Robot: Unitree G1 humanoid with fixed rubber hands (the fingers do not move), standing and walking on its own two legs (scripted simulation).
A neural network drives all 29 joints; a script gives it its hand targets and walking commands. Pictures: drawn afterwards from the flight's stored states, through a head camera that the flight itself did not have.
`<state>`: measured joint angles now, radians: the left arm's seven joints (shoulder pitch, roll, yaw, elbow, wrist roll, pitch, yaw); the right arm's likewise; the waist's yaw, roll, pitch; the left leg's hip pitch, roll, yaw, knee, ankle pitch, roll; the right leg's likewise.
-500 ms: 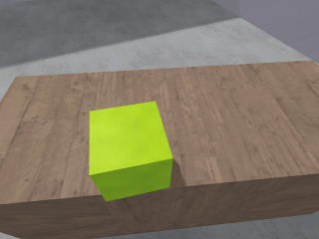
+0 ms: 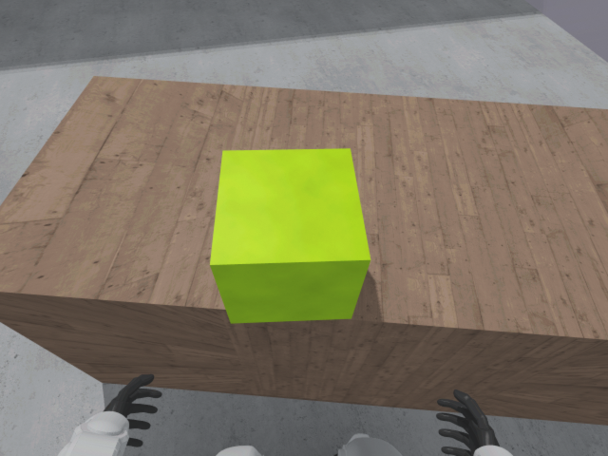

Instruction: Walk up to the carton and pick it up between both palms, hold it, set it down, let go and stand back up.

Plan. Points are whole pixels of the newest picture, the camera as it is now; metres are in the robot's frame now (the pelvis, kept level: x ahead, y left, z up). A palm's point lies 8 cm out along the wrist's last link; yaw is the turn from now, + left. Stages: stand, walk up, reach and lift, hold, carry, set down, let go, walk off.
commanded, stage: reach and lift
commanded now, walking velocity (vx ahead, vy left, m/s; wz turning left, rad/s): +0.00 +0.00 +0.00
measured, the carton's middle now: (289, 237) +0.43 +0.03 -0.01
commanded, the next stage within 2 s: none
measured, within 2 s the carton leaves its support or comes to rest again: neither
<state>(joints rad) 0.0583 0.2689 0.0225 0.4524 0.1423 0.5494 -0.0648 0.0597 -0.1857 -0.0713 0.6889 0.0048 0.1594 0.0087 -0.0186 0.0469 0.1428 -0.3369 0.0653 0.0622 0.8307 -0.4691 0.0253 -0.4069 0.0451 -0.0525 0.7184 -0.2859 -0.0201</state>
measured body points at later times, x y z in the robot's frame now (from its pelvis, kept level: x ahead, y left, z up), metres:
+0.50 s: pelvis +0.01 -0.03 +0.03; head +0.03 -0.02 +0.47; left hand +0.20 +0.23 -0.06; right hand +0.16 -0.23 -0.07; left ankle -0.01 +0.09 -0.71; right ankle +0.06 -0.11 -0.71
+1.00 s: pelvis +0.03 +0.00 +0.03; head +0.03 +0.01 +0.48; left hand +0.21 +0.23 -0.03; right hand +0.21 -0.20 -0.04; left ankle -0.01 +0.09 -0.71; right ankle +0.06 -0.11 -0.71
